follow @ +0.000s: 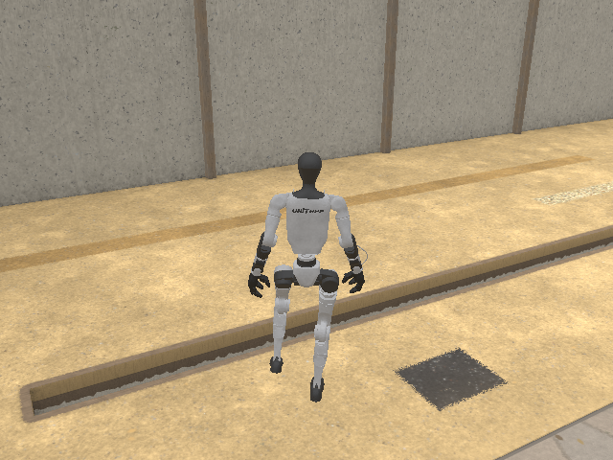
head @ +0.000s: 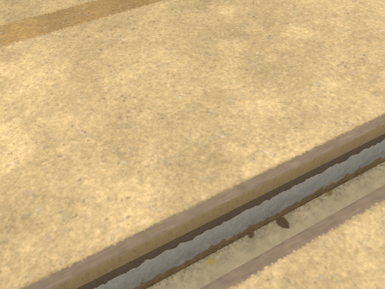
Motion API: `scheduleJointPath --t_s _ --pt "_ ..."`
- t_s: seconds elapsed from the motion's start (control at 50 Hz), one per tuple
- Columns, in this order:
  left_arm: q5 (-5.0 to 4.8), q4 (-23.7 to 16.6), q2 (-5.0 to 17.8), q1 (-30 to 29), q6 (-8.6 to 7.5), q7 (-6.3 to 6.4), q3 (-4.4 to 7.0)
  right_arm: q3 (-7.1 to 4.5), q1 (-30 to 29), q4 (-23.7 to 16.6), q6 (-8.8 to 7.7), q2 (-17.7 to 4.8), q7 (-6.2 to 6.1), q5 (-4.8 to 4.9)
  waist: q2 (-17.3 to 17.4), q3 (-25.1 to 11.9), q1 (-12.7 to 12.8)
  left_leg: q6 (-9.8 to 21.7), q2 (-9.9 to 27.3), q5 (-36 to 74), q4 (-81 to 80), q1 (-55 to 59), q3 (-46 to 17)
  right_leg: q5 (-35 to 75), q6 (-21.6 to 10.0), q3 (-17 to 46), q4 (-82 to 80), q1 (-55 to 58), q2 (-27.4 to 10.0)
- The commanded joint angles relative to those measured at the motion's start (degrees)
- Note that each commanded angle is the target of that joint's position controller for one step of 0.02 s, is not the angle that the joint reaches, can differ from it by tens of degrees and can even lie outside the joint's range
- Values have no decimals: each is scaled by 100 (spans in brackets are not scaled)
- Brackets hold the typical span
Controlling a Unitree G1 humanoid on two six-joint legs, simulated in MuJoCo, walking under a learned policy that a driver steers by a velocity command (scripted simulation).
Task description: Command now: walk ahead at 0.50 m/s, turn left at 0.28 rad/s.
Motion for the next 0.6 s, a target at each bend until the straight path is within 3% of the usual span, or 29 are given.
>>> scheduleJointPath --t_s 0.02,0.08,0.12,0.14,0.18,0.2,0.22,0.24,0.26,0.28,0.3,0.32,0.34,0.36,0.4,0.44,0.56,0.6 --pt "-16 -260 595 -47 -141 22 103 -37 -243 -405 -19 -228 6 -20 -629 441 -55 64 -34 806 -613 -219 74 1878 -164 511 -733 -364 -1543" --pt "-8 -160 617 163 -132 63 91 42 -783 -643 -71 -134 89 -69 -621 519 124 213 -61 958 -1240 -213 501 2240 -118 228 -651 -59 -1622" --pt "23 -96 710 276 -37 64 104 76 -1177 -811 -95 -130 181 -62 -533 592 236 350 -150 776 -1735 -221 756 2726 -60 34 -378 234 -1584" --pt "15 -84 725 244 8 114 93 72 -1261 -909 -133 -140 233 -113 -452 608 218 403 -248 646 -1891 -25 894 3517 -18 -70 -149 265 -1581" --pt "-6 -92 862 53 97 212 104 59 -931 -940 -178 -174 242 -106 -687 268 3 549 -484 103 -2045 504 1100 5209 78 -248 665 443 -1591" --pt "5 -142 984 -72 131 271 132 34 -483 -859 -201 -229 224 -84 -799 -13 -169 659 -707 -142 -2067 960 1200 6005 109 -298 1325 482 -1563" --pt "-5 -166 1027 -147 140 305 142 -29 294 -654 -249 -362 199 -96 -814 -443 -456 805 -832 -166 -2139 1727 1002 6076 161 -298 2288 331 -1525" --pt "-88 -241 1106 -444 158 323 171 -121 1252 -444 -333 -545 142 -142 -586 -905 -1029 1081 -636 370 -2881 2803 493 5011 272 -443 3909 -233 -1358" --pt "-81 -411 719 -137 145 281 93 -253 1324 -527 -369 -1172 36 -84 551 -1485 -770 1369 912 2507 -2808 3941 -1192 815 441 -609 5913 -1376 -610" --pt "-86 -656 604 287 210 197 85 -368 894 -747 -298 -1614 35 62 1251 -2244 -263 2487 1939 3728 -3078 5356 -3773 -2381 651 400 7559 -3308 245" --pt "44 -565 956 -114 258 200 134 -361 682 -906 -220 -1253 10 247 249 -2045 -512 2318 1733 3152 -3175 5126 -3034 -1759 654 1021 7358 -3850 -342" --pt "-47 -684 929 -544 241 174 137 -265 304 -916 -139 -1017 -18 240 54 -1024 -392 2147 1484 3222 -3372 4102 -2319 -1324 711 858 7129 -3883 -497" --pt "-43 -659 956 -624 279 196 158 -182 75 -891 -93 -783 7 190 -329 -415 -123 1818 1170 3195 -3578 3193 -1915 -1149 740 827 6588 -3649 -664" --pt "40 -660 914 -544 412 216 159 -146 -79 -927 -89 -682 21 177 -283 -223 55 1591 918 3174 -3701 2630 -1595 -1092 792 829 6172 -3357 -769" --pt "95 -672 786 -439 639 237 161 -101 -122 -936 -129 -648 47 125 -143 -291 148 1303 590 3254 -3874 2055 -1297 -808 904 766 5756 -2841 -774" --pt "56 -723 738 -484 729 252 176 -140 -136 -958 -183 -788 57 101 12 -516 184 1138 403 3358 -3842 2065 -1161 -495 961 788 5478 -2823 -762" --pt "6 -966 971 -1138 804 264 275 -217 199 -982 -35 -898 50 136 274 -483 -234 821 288 1363 -4095 2697 -1756 73 968 1019 4516 -3569 -851" --pt "3 -1100 1012 -1498 792 208 287 -251 248 -1015 83 -999 -60 131 368 -432 -410 804 356 866 -4211 3074 -2099 68 939 1144 4124 -3779 -803"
